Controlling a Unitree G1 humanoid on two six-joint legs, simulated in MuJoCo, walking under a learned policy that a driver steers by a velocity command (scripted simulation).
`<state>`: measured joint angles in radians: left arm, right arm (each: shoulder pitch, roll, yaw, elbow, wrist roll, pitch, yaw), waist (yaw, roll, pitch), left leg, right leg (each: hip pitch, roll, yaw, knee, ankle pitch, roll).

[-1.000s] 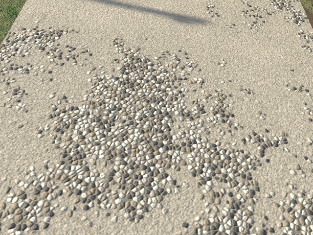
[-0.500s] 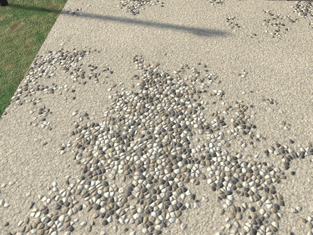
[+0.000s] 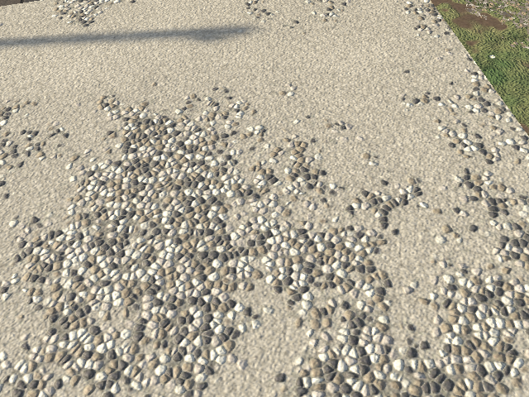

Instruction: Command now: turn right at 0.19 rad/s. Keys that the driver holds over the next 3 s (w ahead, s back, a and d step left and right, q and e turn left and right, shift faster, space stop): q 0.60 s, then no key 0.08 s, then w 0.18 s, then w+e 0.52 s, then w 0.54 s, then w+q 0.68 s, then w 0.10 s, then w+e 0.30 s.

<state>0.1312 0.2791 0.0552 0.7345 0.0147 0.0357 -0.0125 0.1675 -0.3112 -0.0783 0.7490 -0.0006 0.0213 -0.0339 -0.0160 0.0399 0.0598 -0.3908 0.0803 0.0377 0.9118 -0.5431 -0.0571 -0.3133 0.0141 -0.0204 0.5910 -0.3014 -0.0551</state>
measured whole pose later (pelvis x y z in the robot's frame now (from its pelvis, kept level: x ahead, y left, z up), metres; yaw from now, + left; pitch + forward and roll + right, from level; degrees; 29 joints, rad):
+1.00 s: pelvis +0.05 +0.03 +0.01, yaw +19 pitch +1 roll +0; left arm 0.15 0.31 0.06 0.83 -0.03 -0.07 -0.03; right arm 0.26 -0.30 -0.05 0.80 0.01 -0.03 0.00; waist -0.03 0.00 0.00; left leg -0.09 -0.04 -0.07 0.37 -0.30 0.04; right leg -0.31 -0.02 -0.03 0.52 -0.24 -0.02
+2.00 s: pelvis +0.57 +0.06 -0.01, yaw +2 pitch +2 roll +2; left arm 0.03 0.27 0.02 0.64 0.00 -0.09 -0.03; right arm 0.40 -0.31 -0.06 0.86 0.02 -0.06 0.01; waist -0.09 -0.01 0.03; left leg -0.03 0.01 0.00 0.50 -0.43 -0.01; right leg -0.48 -0.03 -0.01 0.53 -0.07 -0.04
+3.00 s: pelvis +1.10 +0.17 +0.00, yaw +20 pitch +2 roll +2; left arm 0.13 0.27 0.03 0.72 -0.02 -0.08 -0.05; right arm 0.30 -0.29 -0.06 0.79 0.00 -0.06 0.00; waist -0.06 -0.04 0.02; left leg 0.07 -0.07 0.04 0.25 -0.36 0.04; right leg -0.60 -0.05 0.00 0.56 0.02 -0.03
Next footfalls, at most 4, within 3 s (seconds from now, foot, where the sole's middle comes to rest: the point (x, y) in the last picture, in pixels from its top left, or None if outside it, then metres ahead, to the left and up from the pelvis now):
0.48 left None -0.01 0.13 -0.77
1.02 right None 0.15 -0.06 -0.77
1.48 left None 0.44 0.21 -0.77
1.98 right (306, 292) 0.72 -0.05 -0.77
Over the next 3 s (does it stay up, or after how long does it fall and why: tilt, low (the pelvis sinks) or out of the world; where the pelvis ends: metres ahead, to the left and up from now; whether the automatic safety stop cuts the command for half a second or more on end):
stays up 1.10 0.17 0.00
